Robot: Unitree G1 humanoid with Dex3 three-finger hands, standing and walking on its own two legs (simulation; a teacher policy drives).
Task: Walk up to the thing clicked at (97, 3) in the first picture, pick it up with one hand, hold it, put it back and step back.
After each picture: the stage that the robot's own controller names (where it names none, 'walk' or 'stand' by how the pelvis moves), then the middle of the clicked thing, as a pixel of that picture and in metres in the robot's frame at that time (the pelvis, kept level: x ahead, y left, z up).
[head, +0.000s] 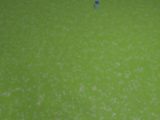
stand; (96, 5) +2.37 -0.25 -0.72
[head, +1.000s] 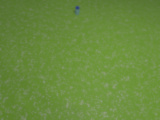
walk; (77, 10) +2.23 -0.06 -0.72
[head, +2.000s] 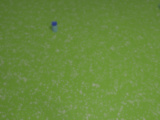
walk; (54, 26) +1.56 +0.17 -0.70
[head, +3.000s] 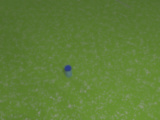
walk; (68, 71) +0.99 +0.18 -0.70
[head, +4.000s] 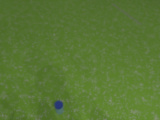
walk; (59, 107) +0.58 +0.20 -0.71
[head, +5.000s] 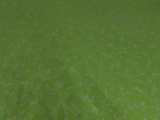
stand; out of the picture +0.38 +0.21 -0.71
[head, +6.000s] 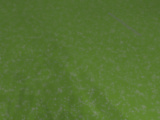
stand; out of the picture +0.36 +0.21 -0.72
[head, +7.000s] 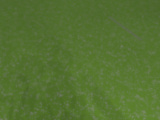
stand; out of the picture +0.34 +0.22 -0.73
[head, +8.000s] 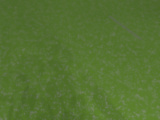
stand; out of the picture +0.34 +0.22 -0.73
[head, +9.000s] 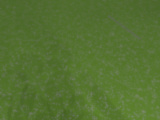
stand; out of the picture +0.33 +0.22 -0.73
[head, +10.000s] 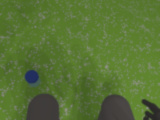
go down; (33, 79) +0.42 +0.22 -0.41
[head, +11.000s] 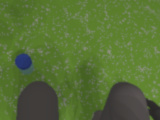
go down; (25, 64) +0.43 +0.24 -0.30
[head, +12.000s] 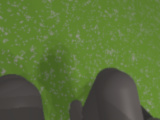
close in; out of the picture +0.42 +0.27 -0.23
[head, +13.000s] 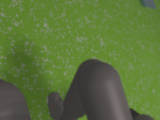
close; out of the picture +0.41 +0.29 -0.22
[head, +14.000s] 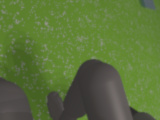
lift; out of the picture +0.41 +0.29 -0.22
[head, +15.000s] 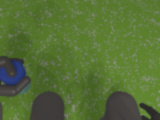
lift; (16, 78) +0.34 +0.22 -0.05
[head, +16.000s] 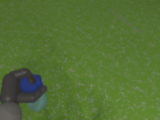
hold; (34, 93) +0.33 +0.17 +0.02
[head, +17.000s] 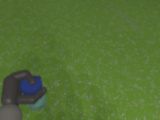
hold; (34, 93) +0.33 +0.17 +0.00
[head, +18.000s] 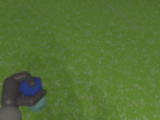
hold; (34, 95) +0.33 +0.17 -0.01
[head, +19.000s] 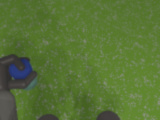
crouch; (24, 75) +0.39 +0.19 -0.07
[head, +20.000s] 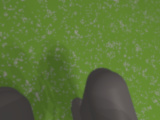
lower; out of the picture +0.48 +0.28 -0.14
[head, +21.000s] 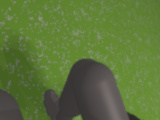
lower; out of the picture +0.43 +0.31 -0.23
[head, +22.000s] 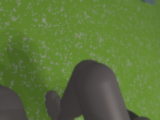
lower; out of the picture +0.43 +0.30 -0.23
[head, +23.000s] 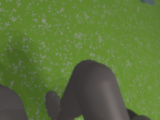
lower; out of the picture +0.42 +0.30 -0.23
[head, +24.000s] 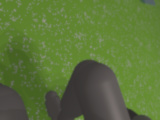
lower; out of the picture +0.42 +0.30 -0.23
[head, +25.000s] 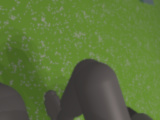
open; out of the picture +0.42 +0.30 -0.23
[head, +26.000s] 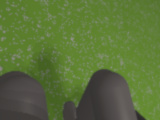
stand; out of the picture +0.43 +0.27 -0.24
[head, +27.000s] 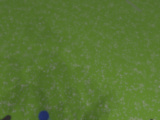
stand; (44, 117) +0.40 +0.21 -0.60
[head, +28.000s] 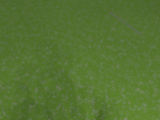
stand; out of the picture +0.39 +0.21 -0.67
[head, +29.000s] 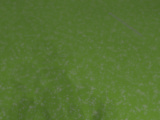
stand; out of the picture +0.38 +0.20 -0.67
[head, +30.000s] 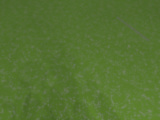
stand; out of the picture +0.40 +0.19 -0.72
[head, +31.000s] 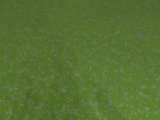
stand; out of the picture +0.38 +0.21 -0.72
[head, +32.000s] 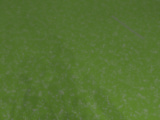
stand; out of the picture +0.37 +0.22 -0.73
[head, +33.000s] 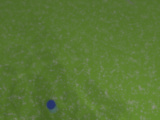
walk; (52, 106) +0.47 +0.22 -0.69
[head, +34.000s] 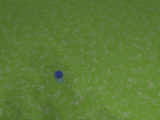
walk; (59, 77) +0.74 +0.20 -0.69
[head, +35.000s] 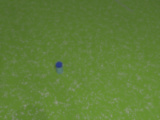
stand; (59, 67) +1.01 +0.22 -0.70
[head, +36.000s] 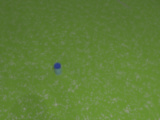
stand; (57, 68) +0.98 +0.22 -0.72
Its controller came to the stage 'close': yes
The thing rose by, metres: 0.71
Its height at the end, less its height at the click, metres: +0.00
